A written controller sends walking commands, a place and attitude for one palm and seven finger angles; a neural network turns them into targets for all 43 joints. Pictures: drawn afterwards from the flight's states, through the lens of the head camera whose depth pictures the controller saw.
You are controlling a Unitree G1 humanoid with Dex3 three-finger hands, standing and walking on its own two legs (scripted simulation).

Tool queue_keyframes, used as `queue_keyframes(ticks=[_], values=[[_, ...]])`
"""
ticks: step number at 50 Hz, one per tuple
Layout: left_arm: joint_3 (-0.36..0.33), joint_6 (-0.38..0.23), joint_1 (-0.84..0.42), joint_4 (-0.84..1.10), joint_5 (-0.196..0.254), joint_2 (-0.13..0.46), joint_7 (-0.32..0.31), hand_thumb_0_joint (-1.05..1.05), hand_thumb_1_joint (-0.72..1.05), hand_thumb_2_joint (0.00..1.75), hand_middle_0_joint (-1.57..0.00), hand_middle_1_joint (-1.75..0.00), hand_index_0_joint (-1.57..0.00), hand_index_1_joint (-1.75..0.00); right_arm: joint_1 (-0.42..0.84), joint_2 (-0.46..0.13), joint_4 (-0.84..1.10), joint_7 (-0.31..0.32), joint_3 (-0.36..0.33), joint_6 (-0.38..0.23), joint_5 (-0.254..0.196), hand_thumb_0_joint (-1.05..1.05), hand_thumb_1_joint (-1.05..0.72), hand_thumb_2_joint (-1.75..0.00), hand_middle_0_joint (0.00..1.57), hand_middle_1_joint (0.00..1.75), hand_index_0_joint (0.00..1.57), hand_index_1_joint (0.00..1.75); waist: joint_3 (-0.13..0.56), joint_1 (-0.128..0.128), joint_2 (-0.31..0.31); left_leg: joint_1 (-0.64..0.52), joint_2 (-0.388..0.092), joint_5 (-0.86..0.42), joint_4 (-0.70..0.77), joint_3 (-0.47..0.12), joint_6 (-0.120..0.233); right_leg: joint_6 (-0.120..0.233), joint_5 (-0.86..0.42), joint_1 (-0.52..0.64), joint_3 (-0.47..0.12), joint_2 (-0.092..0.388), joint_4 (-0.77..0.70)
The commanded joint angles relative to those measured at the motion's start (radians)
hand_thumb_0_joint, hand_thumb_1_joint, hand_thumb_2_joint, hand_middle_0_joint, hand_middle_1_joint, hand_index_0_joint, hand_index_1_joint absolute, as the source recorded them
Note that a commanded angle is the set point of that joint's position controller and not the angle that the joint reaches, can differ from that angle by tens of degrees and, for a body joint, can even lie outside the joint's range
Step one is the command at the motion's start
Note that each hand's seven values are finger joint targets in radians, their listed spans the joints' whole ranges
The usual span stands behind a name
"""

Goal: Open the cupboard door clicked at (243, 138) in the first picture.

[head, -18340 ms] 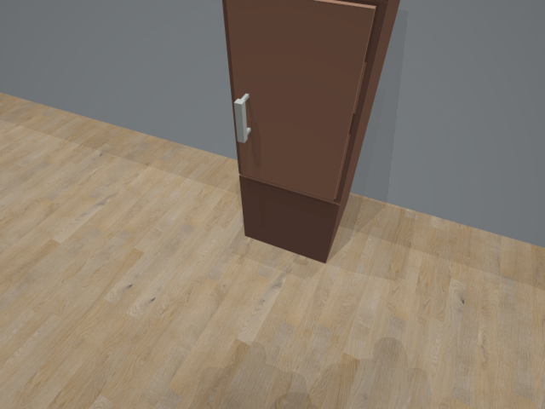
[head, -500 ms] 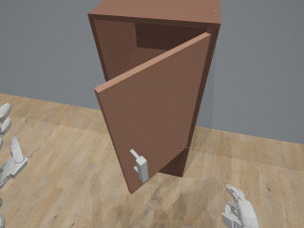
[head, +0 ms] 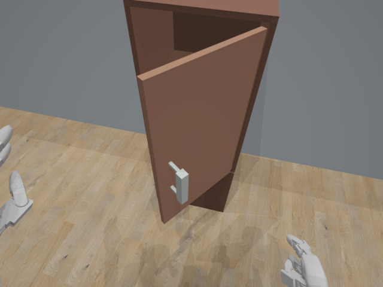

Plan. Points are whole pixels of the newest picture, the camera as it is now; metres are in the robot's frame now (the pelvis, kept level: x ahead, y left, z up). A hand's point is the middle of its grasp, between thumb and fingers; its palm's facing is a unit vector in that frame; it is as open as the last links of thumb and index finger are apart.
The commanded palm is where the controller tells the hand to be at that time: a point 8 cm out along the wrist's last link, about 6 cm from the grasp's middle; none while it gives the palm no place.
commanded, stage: step back with the hand held close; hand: left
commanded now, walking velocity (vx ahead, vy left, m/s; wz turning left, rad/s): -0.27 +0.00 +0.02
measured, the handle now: (177, 182) +0.39 +0.07 -0.07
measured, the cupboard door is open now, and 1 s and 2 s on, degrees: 54 54 54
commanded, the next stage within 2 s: stop stepping back and stand still in 0.80 s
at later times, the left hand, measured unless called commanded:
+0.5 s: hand out of the picture +0.13 +0.26 +0.17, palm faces +0.46 -0.70 -0.54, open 7.4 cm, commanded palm +0.03 +0.30 +0.19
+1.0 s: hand out of the picture +0.02 +0.23 +0.19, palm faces +0.48 -0.77 -0.43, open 7.4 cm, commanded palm -0.04 +0.27 +0.19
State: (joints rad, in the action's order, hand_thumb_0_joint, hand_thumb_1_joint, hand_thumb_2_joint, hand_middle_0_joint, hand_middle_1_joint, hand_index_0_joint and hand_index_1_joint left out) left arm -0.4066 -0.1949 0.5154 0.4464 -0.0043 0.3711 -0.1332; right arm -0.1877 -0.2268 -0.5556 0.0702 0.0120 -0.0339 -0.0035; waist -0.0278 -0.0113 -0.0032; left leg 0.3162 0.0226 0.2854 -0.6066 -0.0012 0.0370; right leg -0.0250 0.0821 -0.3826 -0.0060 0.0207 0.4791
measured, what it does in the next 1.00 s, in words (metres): walks backwards: left foot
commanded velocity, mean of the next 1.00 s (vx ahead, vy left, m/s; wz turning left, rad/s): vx -0.30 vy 0.00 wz -0.11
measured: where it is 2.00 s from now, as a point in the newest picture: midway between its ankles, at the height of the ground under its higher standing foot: outside the picture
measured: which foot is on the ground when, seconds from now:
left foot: down 0.00-0.56, up 0.58-0.74, down 0.76-1.00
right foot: down 0.00-0.74, up 0.76-1.00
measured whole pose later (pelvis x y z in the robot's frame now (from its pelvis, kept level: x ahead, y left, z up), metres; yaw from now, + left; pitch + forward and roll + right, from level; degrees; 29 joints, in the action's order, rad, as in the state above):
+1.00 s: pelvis -0.18 -0.04 +0.01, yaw +1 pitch +2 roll -2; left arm -0.46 -0.20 0.52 0.61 0.05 0.41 -0.16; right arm -0.12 -0.12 -0.61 0.03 0.02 -0.17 0.01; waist -0.04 -0.06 -0.03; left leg 0.39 -0.15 0.14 -0.50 0.10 -0.03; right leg -0.03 0.48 -0.33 0.04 -0.03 0.84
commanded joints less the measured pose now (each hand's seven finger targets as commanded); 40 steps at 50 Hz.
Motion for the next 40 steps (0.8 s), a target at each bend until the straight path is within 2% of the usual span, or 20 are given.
queue_keyframes(ticks=[1, 3, 6, 10, 15, 17, 20, 23, 24, 26, 28, 29, 30, 32, 35, 36, 37, 38, 39, 40], values=[[-0.159, -0.088, -0.087, 0.258, -0.006, 0.226, -0.039, 0.0, 0.9, 0.9, -0.2, -0.3, -0.2, -0.3, 0.081, -0.144, 0.165, 0.02, -0.061, -0.071, 0.002, 0.0, -0.9, -0.9, 0.2, 0.3, 0.2, 0.3, 0.076, 0.016, 0.09, 0.369, -0.084, 0.378, 0.269, -0.096, 0.053, 0.01, 0.253, 0.313, -0.074, 0.004, -0.009], [-0.182, -0.095, -0.072, 0.266, -0.011, 0.24, -0.043, 0.0, 0.9, 0.9, -0.2, -0.3, -0.2, -0.3, 0.085, -0.145, 0.169, 0.021, -0.062, -0.077, 0.0, 0.0, -0.9, -0.9, 0.2, 0.3, 0.2, 0.3, 0.082, 0.01, 0.15, 0.445, -0.106, 0.4, 0.306, -0.116, 0.062, 0.007, 0.172, 0.387, -0.054, -0.021, 0.076], [-0.2, -0.105, -0.017, 0.274, -0.003, 0.244, -0.043, 0.0, 0.9, 0.9, -0.2, -0.3, -0.2, -0.3, 0.071, -0.135, 0.168, 0.016, -0.066, -0.09, -0.004, 0.0, -0.9, -0.9, 0.2, 0.3, 0.2, 0.3, 0.134, 0.009, 0.098, 0.414, -0.085, 0.301, 0.245, -0.089, 0.051, 0.015, -0.011, 0.415, -0.075, -0.012, 0.095], [-0.204, -0.118, -0.012, 0.229, -0.018, 0.22, -0.037, 0.0, 0.9, 0.9, -0.2, -0.3, -0.2, -0.3, 0.066, -0.147, 0.159, 0.01, -0.078, -0.095, 0.001, 0.0, -0.9, -0.9, 0.2, 0.3, 0.2, 0.3, 0.053, 0.012, 0.08, 0.57, -0.097, 0.489, 0.212, -0.094, 0.071, 0.024, 0.121, 0.415, -0.156, -0.004, 0.105], [-0.161, -0.109, -0.092, 0.219, 0.009, 0.222, -0.04, 0.0, 0.9, 0.9, -0.2, -0.3, -0.2, -0.3, 0.053, -0.135, 0.124, 0.006, -0.076, -0.091, 0.004, 0.0, -0.9, -0.9, 0.2, 0.3, 0.2, 0.3, 0.026, 0.034, -0.072, 0.246, -0.033, 0.326, 0.068, -0.047, 0.017, 0.05, 0.329, 0.03, -0.201, 0.067, -0.116], [-0.158, -0.113, -0.09, 0.233, 0.013, 0.224, -0.043, 0.0, 0.9, 0.9, -0.2, -0.3, -0.2, -0.3, 0.048, -0.139, 0.123, 0.008, -0.078, -0.088, 0.002, 0.0, -0.9, -0.9, 0.2, 0.3, 0.2, 0.3, 0.056, 0.037, -0.044, 0.24, -0.05, 0.358, 0.112, -0.073, 0.026, 0.034, 0.363, 0.039, -0.156, 0.046, -0.092], [-0.192, -0.125, -0.061, 0.292, 0.004, 0.231, -0.049, 0.0, 0.9, 0.9, -0.2, -0.3, -0.2, -0.3, 0.074, -0.141, 0.14, 0.018, -0.078, -0.096, 0.0, 0.0, -0.9, -0.9, 0.2, 0.3, 0.2, 0.3, 0.112, 0.022, 0.142, 0.462, -0.16, 0.466, 0.299, -0.179, 0.082, 0.001, 0.173, 0.281, -0.071, -0.041, 0.225], [-0.279, -0.133, -0.013, 0.367, 0.009, 0.298, -0.048, 0.0, 0.9, 0.9, -0.2, -0.3, -0.2, -0.3, 0.103, -0.118, 0.147, 0.016, -0.088, -0.114, 0.005, 0.0, -0.9, -0.9, 0.2, 0.3, 0.2, 0.3, 0.235, -0.003, 0.195, 0.432, -0.241, 0.167, 0.29, -0.198, 0.103, -0.008, -0.006, 0.391, -0.029, -0.091, 0.432], [-0.283, -0.138, 0.018, 0.38, 0.014, 0.285, -0.042, 0.0, 0.9, 0.9, -0.2, -0.3, -0.2, -0.3, 0.109, -0.122, 0.155, 0.012, -0.097, -0.128, 0.004, 0.0, -0.9, -0.9, 0.2, 0.3, 0.2, 0.3, 0.245, -0.008, 0.171, 0.436, -0.243, 0.157, 0.249, -0.162, 0.107, -0.001, 0.028, 0.406, -0.062, -0.088, 0.434], [-0.299, -0.151, 0.077, 0.27, -0.009, 0.252, -0.026, 0.0, 0.9, 0.9, -0.2, -0.3, -0.2, -0.3, 0.112, -0.139, 0.161, 0.005, -0.114, -0.141, -0.003, 0.0, -0.9, -0.9, 0.2, 0.3, 0.2, 0.3, 0.106, -0.004, 0.149, 0.621, -0.215, 0.531, 0.179, -0.079, 0.098, 0.025, 0.243, 0.393, -0.2, -0.066, 0.296], [-0.285, -0.141, 0.065, 0.257, 0.008, 0.281, -0.027, 0.0, 0.9, 0.9, -0.2, -0.3, -0.2, -0.3, 0.071, -0.107, 0.126, -0.009, -0.109, -0.13, 0.018, 0.0, -0.9, -0.9, 0.2, 0.3, 0.2, 0.3, 0.085, 0.028, -0.112, 0.306, -0.025, 0.303, -0.202, 0.03, -0.026, 0.151, 0.03, 0.014, -0.564, 0.198, -0.103], [-0.219, -0.125, 0.045, 0.242, 0.025, 0.261, -0.035, 0.0, 0.9, 0.9, -0.2, -0.3, -0.2, -0.3, 0.099, -0.065, 0.091, -0.02, -0.093, -0.118, 0.017, 0.0, -0.9, -0.9, 0.2, 0.3, 0.2, 0.3, 0.133, 0.013, -0.222, 0.169, 0.002, 0.195, -0.401, 0.012, -0.069, 0.213, -0.193, -0.052, -0.589, 0.308, -0.196], [-0.207, -0.108, -0.009, 0.26, 0.017, 0.277, -0.04, 0.0, 0.9, 0.9, -0.2, -0.3, -0.2, -0.3, 0.113, -0.073, 0.079, -0.023, -0.101, -0.11, 0.011, 0.0, -0.9, -0.9, 0.2, 0.3, 0.2, 0.3, 0.188, 0.014, -0.25, 0.149, -0.01, 0.227, -0.501, -0.031, -0.072, 0.231, -0.28, -0.014, -0.564, 0.319, -0.184], [-0.201, -0.092, -0.03, 0.257, 0.018, 0.269, -0.044, 0.0, 0.9, 0.9, -0.2, -0.3, -0.2, -0.3, 0.099, -0.061, 0.078, -0.015, -0.095, -0.099, 0.013, 0.0, -0.9, -0.9, 0.2, 0.3, 0.2, 0.3, 0.196, 0.02, -0.264, 0.069, -0.02, 0.209, -0.429, -0.002, -0.068, 0.186, -0.25, -0.021, -0.426, 0.248, -0.153], [-0.144, -0.085, -0.034, 0.258, 0.035, 0.223, -0.038, 0.0, 0.9, 0.9, -0.2, -0.3, -0.2, -0.3, 0.127, -0.072, 0.059, 0.008, -0.066, -0.088, 0.003, 0.0, -0.9, -0.9, 0.2, 0.3, 0.2, 0.3, 0.113, 0.035, -0.087, -0.093, 0.009, 0.055, 0.052, 0.043, -0.057, 0.086, -0.176, -0.093, -0.229, 0.093, -0.048], [-0.138, -0.095, -0.061, 0.296, 0.042, 0.227, -0.038, 0.0, 0.9, 0.9, -0.2, -0.3, -0.2, -0.3, 0.127, -0.095, 0.056, 0.019, -0.067, -0.094, 0.0, 0.0, -0.9, -0.9, 0.2, 0.3, 0.2, 0.3, 0.106, 0.039, 0.086, -0.089, -0.045, -0.031, 0.222, 0.024, -0.052, 0.051, -0.102, -0.058, -0.189, 0.04, 0.066], [-0.147, -0.109, -0.085, 0.353, 0.034, 0.233, -0.04, 0.0, 0.9, 0.9, -0.2, -0.3, -0.2, -0.3, 0.133, -0.134, 0.078, 0.025, -0.077, -0.11, 0.005, 0.0, -0.9, -0.9, 0.2, 0.3, 0.2, 0.3, 0.126, 0.019, 0.335, 0.049, -0.279, -0.155, 0.355, -0.216, 0.033, -0.003, 0.113, 0.006, -0.112, -0.056, 0.3], [-0.184, -0.119, -0.108, 0.397, 0.006, 0.278, -0.05, 0.0, 0.9, 0.9, -0.2, -0.3, -0.2, -0.3, 0.129, -0.118, 0.075, 0.03, -0.092, -0.131, 0.022, 0.0, -0.9, -0.9, 0.2, 0.3, 0.2, 0.3, 0.155, 0.012, 0.39, 0.126, -0.45, -0.228, 0.379, -0.339, 0.116, -0.023, 0.393, 0.023, -0.075, -0.09, 0.586], [-0.187, -0.125, -0.086, 0.386, 0.021, 0.256, -0.05, 0.0, 0.9, 0.9, -0.2, -0.3, -0.2, -0.3, 0.073, -0.076, 0.066, 0.024, -0.093, -0.155, 0.023, 0.0, -0.9, -0.9, 0.2, 0.3, 0.2, 0.3, 0.181, 0.007, 0.23, -0.003, -0.458, -0.367, 0.325, -0.26, 0.147, -0.009, 0.42, -0.113, -0.104, -0.093, 0.704], [-0.201, -0.125, -0.033, 0.324, 0.041, 0.254, -0.039, 0.0, 0.9, 0.9, -0.2, -0.3, -0.2, -0.3, 0.089, -0.098, 0.063, 0.009, -0.108, -0.165, 0.009, 0.0, -0.9, -0.9, 0.2, 0.3, 0.2, 0.3, 0.243, 0.002, 0.158, 0.007, -0.455, -0.25, 0.307, -0.195, 0.142, -0.006, 0.413, -0.061, -0.102, -0.101, 0.773]])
